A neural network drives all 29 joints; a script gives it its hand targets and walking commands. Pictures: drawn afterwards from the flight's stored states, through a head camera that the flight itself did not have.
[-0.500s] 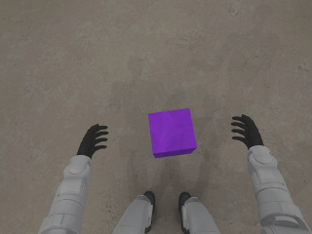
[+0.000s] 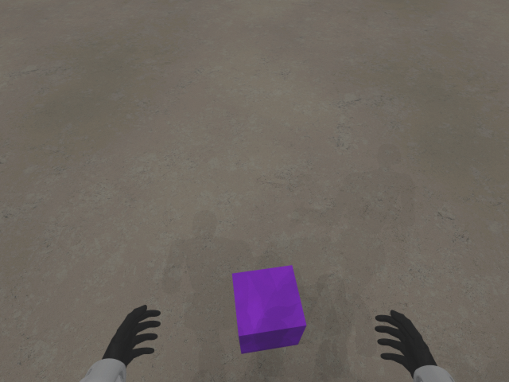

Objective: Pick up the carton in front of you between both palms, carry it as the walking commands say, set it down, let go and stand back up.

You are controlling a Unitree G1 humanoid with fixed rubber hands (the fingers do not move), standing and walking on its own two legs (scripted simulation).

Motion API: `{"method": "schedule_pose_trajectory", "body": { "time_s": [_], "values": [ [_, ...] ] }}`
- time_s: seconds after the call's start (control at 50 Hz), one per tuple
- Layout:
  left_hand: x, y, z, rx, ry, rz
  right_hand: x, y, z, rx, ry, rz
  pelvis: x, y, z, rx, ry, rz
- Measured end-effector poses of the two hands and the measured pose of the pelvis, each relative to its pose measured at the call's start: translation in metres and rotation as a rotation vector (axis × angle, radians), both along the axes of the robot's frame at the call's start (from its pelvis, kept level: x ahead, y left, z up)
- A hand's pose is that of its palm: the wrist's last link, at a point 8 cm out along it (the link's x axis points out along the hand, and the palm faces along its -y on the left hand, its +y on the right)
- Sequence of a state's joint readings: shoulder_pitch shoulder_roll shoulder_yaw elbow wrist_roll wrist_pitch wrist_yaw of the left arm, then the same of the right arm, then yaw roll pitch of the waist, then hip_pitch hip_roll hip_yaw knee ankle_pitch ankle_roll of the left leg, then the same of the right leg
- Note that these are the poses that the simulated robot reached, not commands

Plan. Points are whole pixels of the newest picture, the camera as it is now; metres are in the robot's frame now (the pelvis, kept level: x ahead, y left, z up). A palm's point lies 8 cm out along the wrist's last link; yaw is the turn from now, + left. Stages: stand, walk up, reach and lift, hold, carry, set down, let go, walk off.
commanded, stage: let go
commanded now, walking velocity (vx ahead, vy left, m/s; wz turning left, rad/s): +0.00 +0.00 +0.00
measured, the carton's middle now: (266, 310) +0.42 -0.01 -0.65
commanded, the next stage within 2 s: stand in 0.34 s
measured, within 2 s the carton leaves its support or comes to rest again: neither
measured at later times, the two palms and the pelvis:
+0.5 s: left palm (109, 375) +0.14 +0.25 -0.09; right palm out of the picture +0.12 -0.25 -0.09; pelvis +0.01 +0.00 -0.01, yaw +0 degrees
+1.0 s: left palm out of the picture +0.11 +0.27 -0.14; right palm out of the picture +0.10 -0.24 -0.12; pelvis +0.05 +0.02 -0.01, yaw -1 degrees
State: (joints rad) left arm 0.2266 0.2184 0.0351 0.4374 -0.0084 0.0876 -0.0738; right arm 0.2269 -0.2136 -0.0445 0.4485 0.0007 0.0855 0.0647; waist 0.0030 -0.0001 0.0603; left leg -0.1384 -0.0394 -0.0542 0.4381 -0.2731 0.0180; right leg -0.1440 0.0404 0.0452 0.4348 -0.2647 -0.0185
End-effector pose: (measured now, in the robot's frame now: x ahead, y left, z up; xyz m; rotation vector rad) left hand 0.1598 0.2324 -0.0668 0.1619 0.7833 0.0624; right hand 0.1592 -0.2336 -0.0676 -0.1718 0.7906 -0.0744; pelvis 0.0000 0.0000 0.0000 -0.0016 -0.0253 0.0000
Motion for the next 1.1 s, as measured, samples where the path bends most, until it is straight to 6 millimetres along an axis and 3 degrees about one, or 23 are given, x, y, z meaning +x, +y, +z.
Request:
{"method": "schedule_pose_trajectory", "body": {
  "time_s": [0.18, 0.36, 0.5, 0.6, 0.86, 1.1],
  "values": [
    [0.001, -0.004, 0.001, 0.008, 0.011, -0.013, -0.006, 0.0, 0.002, 0.005, 0.01, -0.003, -0.005, 0.0, -0.001, -0.001, -0.067, -0.01],
    [-0.002, 0.004, 0.003, 0.069, 0.02, 0.017, -0.012, 0.001, -0.006, -0.023, 0.001, -0.008, -0.006, 0.002, -0.004, 0.0, -0.066, 0.002],
    [-0.02, 0.018, -0.026, 0.106, 0.052, 0.005, -0.04, -0.021, -0.02, -0.122, 0.086, -0.038, 0.01, 0.002, -0.006, -0.002, 0.046, -0.007],
    [-0.027, 0.021, -0.043, 0.094, 0.119, 0.007, -0.045, -0.026, -0.026, -0.137, 0.13, -0.065, 0.024, 0.004, -0.008, -0.004, 0.079, -0.012],
    [-0.032, 0.032, -0.062, 0.1, 0.233, 0.037, -0.043, -0.009, -0.043, -0.113, 0.195, -0.094, 0.046, 0.013, -0.013, -0.004, 0.093, -0.019],
    [-0.068, 0.04, -0.072, 0.112, 0.373, 0.065, -0.076, -0.003, -0.055, -0.108, 0.314, -0.123, 0.044, 0.018, -0.012, -0.003, 0.07, -0.022]
  ]
}}
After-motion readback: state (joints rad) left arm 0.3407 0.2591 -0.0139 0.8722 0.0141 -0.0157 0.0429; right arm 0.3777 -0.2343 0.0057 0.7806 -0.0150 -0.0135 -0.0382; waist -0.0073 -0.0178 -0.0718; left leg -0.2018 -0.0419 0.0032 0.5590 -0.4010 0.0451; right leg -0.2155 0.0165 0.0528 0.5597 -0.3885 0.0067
